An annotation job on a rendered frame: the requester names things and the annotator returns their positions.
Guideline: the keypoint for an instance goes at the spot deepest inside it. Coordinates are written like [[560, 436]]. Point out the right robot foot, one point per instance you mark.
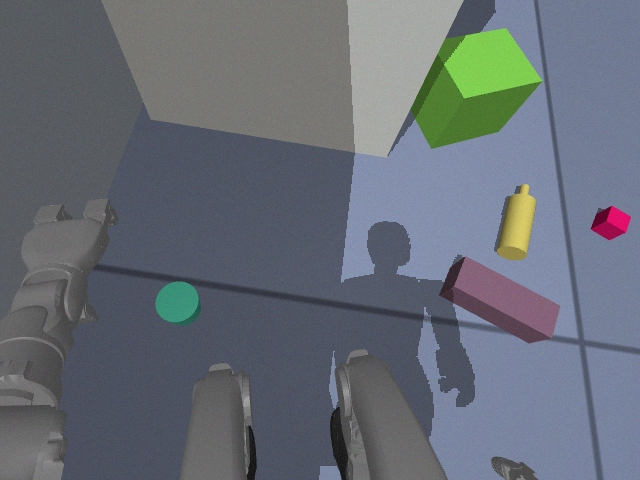
[[338, 444]]

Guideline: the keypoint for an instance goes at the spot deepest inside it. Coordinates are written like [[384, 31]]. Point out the left robot hand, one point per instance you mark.
[[57, 238]]

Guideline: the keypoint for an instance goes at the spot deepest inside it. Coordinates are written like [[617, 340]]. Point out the left robot arm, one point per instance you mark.
[[35, 338]]

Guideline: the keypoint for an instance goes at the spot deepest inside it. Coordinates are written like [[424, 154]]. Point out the right robot hand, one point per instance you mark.
[[511, 470]]

